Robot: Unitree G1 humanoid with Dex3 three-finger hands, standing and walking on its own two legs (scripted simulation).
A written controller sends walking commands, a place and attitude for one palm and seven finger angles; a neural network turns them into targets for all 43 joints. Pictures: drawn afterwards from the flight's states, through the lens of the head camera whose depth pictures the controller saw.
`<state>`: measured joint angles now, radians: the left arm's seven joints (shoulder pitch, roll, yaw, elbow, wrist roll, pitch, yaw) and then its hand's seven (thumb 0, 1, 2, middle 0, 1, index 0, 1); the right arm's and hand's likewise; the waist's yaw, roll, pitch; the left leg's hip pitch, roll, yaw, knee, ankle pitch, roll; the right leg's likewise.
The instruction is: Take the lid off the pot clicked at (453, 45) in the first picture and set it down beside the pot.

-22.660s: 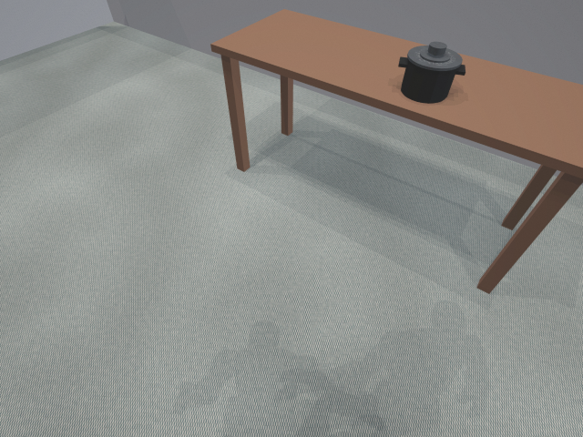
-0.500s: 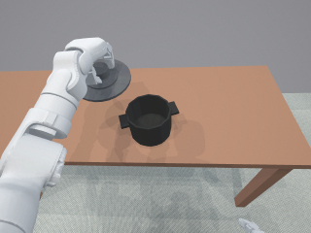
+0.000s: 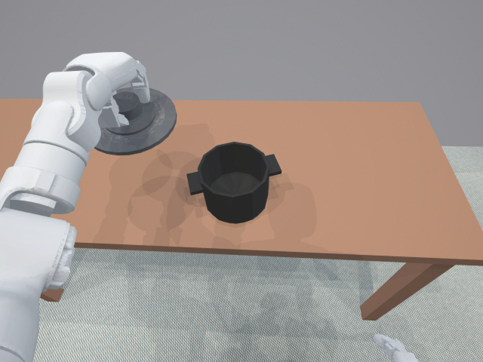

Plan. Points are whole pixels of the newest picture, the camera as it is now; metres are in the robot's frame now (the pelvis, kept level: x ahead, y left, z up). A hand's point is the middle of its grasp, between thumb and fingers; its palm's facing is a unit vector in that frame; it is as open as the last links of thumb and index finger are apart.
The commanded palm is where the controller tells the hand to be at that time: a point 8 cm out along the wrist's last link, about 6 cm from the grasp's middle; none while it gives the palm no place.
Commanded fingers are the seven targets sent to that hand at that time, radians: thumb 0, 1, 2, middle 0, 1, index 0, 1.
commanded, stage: move the lid sideways beside the pot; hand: left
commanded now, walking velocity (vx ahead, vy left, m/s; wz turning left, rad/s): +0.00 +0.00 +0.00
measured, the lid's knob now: (125, 106) +0.50 +0.20 +0.16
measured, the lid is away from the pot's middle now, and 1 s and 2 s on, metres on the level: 0.18 0.23 0.23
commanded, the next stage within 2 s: lower the lid onto the table in 0.50 s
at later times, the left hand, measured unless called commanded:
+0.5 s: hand (83, 107) +0.48 +0.25 +0.18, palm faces -0.33 -0.02 -0.94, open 8.1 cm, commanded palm +0.47 +0.25 +0.25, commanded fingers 0.00 0.61 1.03 -0.80 -1.02 -0.79 -1.00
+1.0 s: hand (96, 116) +0.49 +0.25 +0.15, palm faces -0.34 -0.01 -0.94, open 8.1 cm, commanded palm +0.48 +0.25 +0.22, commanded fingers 0.00 0.61 1.03 -0.80 -1.02 -0.79 -1.00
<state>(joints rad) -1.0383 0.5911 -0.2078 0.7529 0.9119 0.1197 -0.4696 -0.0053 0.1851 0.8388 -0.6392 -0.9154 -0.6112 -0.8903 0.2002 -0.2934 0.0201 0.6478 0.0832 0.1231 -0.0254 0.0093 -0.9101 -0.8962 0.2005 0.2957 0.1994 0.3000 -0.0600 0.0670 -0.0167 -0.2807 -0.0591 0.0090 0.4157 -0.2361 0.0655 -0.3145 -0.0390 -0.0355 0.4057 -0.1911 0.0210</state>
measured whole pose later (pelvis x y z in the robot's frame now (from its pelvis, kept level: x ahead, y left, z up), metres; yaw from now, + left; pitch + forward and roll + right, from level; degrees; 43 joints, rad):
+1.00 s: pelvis +0.01 +0.02 +0.00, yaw +0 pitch +9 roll -1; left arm -1.03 0.66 -0.13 0.85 0.93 -0.01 -0.46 -0.01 0.19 0.84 -0.64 -0.92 -0.61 -0.89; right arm 0.22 -0.28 0.02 0.65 0.07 0.16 -0.02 0.01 -0.91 -0.90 0.20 0.30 0.20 0.30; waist -0.07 0.06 -0.02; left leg -0.34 -0.07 0.01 0.43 -0.25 0.09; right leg -0.35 -0.05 -0.03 0.39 -0.19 0.04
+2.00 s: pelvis +0.01 +0.01 +0.00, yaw -1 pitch +11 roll -2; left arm -0.92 0.67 -0.10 0.95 0.94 -0.14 -0.35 -0.01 0.19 0.84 -0.63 -0.92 -0.60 -0.89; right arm 0.26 -0.29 0.00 0.69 0.07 0.17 -0.07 0.01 -0.91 -0.90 0.20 0.30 0.20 0.30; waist -0.08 0.05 -0.03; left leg -0.39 -0.04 0.02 0.49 -0.28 0.08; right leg -0.41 -0.02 -0.02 0.42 -0.19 0.03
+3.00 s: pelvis +0.01 +0.01 -0.01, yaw -3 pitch +15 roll -2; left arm -0.86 0.68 -0.03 1.05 0.99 -0.20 -0.24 0.00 0.20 0.84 -0.63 -0.92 -0.60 -0.89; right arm 0.30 -0.29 -0.01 0.71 0.06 0.18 -0.08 0.00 -0.91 -0.90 0.20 0.30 0.20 0.30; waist -0.11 0.04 -0.06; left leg -0.52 -0.03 0.04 0.59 -0.32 0.07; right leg -0.53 -0.01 -0.01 0.50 -0.22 0.02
